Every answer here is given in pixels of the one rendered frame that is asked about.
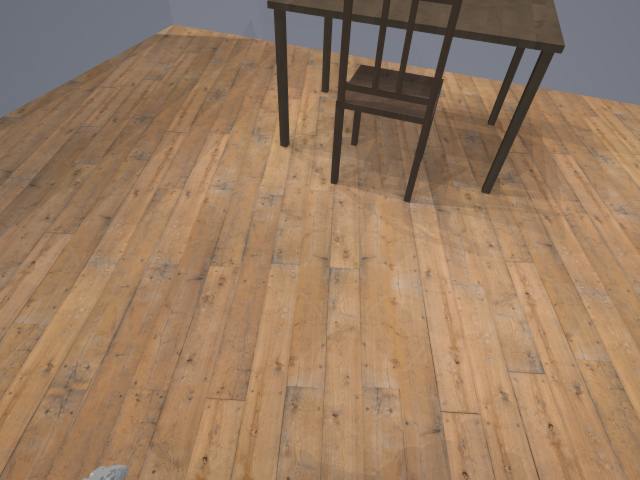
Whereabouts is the chair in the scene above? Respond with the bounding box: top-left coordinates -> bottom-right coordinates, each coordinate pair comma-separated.
331,0 -> 463,203

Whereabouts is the table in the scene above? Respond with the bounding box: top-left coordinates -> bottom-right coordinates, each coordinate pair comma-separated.
267,0 -> 565,194

